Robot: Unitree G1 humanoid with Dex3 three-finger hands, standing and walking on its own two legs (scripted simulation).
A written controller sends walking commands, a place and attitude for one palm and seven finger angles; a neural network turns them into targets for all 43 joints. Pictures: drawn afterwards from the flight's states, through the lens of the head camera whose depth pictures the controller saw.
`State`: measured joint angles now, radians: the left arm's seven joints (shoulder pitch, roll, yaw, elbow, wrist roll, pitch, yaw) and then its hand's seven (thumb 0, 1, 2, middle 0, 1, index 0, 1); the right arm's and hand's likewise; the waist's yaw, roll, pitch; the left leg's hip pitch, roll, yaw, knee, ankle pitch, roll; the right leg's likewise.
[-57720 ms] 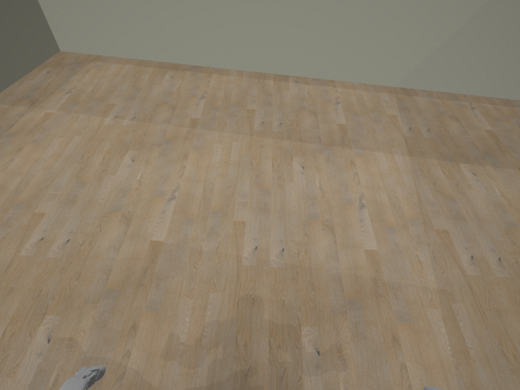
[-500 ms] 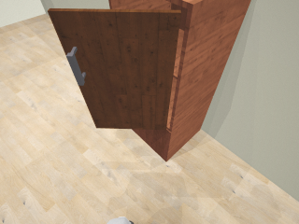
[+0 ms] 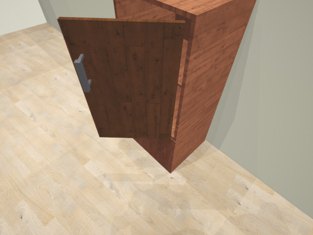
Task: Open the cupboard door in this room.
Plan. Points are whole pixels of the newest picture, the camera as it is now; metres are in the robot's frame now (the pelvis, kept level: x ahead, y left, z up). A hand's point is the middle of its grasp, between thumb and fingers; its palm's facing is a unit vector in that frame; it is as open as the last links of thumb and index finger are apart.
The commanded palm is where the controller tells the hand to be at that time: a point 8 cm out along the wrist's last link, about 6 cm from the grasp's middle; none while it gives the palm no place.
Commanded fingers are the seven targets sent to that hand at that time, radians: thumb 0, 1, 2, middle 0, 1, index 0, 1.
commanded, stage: come to a stop and stand still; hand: left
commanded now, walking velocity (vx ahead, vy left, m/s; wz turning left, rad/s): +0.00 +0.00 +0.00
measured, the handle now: (84, 73) +0.60 +0.28 +0.08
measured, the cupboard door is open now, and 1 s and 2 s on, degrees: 45 45 45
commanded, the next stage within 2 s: look again from close up in 0.62 s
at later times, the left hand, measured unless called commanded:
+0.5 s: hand out of the picture -0.01 +0.20 -0.16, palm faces +0.01 -0.96 -0.26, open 7.4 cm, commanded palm none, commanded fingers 0.00 0.90 0.90 -0.20 -0.30 -0.20 -0.30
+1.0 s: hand out of the picture -0.03 +0.18 -0.17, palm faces +0.02 -0.98 -0.20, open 7.4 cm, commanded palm none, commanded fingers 0.00 0.90 0.90 -0.20 -0.30 -0.20 -0.30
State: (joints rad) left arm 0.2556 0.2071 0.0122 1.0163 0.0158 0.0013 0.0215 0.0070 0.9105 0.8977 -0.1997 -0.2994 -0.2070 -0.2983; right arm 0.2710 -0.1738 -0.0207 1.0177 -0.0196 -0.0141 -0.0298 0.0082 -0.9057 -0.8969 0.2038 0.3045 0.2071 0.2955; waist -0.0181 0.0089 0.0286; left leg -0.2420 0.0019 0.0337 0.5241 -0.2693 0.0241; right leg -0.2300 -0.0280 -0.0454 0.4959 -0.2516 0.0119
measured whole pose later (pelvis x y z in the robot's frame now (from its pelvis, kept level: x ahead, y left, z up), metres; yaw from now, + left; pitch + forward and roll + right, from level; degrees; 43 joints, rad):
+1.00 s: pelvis -0.03 +0.00 +0.00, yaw +0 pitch -2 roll +0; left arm 0.31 0.17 0.00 1.08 0.02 -0.01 0.03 0.01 0.90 0.90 -0.20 -0.30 -0.20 -0.30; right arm 0.28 -0.16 -0.01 1.11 -0.01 0.00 -0.01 0.01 -0.91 -0.90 0.20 0.30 0.20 0.30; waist -0.01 0.00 0.02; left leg -0.24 -0.01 0.03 0.45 -0.18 0.03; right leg -0.22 -0.04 -0.04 0.42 -0.17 0.02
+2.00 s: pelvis +0.07 +0.05 +0.00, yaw +0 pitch -1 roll +1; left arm 0.19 0.15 0.04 1.01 0.01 0.00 0.04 0.01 0.92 0.90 -0.19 -0.30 -0.20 -0.30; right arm 0.42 -0.08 0.00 1.13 -0.01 -0.03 -0.05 0.00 -0.91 -0.90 0.20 0.30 0.21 0.30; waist -0.03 -0.01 0.05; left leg -0.08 -0.09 0.10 0.40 -0.31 0.10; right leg -0.30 -0.05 -0.07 0.55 -0.19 0.00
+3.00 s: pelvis -0.01 +0.04 +0.00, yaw +0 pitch -1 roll +1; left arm 0.34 0.12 -0.02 1.08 0.02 0.01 0.02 0.01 0.90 0.90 -0.20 -0.30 -0.20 -0.30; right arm 0.34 -0.19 -0.01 1.06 -0.02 0.01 -0.01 0.01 -0.91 -0.90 0.20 0.30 0.20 0.29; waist -0.02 0.05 0.02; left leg -0.28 -0.01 0.11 0.46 -0.18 0.05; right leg -0.27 0.00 0.02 0.52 -0.24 -0.01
